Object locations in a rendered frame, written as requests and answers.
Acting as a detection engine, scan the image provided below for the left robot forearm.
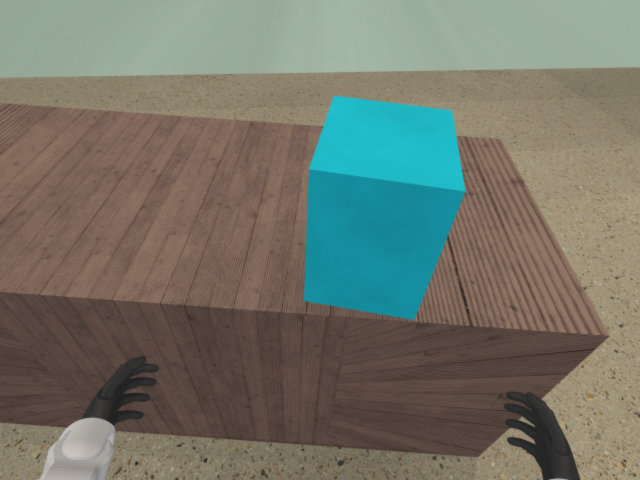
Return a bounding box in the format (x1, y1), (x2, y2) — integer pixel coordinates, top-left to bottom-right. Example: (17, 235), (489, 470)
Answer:
(37, 418), (115, 480)

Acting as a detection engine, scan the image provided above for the robot right hand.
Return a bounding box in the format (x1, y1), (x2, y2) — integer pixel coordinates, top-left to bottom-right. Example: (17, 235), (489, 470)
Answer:
(504, 391), (580, 480)

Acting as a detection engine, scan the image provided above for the carton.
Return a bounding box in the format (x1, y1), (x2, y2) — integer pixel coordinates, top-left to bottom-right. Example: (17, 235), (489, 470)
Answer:
(304, 96), (465, 320)

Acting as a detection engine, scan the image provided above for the robot left hand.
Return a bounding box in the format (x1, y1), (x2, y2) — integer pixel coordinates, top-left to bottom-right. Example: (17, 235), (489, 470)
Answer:
(81, 356), (159, 426)

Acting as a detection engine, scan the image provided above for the pedestal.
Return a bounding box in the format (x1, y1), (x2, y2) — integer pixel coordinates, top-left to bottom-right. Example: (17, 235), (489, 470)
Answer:
(0, 103), (610, 457)

